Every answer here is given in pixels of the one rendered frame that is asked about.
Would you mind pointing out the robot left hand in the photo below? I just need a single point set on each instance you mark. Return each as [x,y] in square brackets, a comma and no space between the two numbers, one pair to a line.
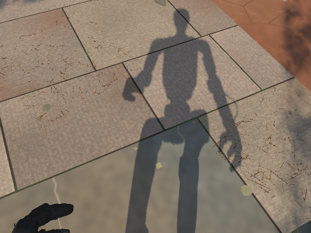
[42,215]

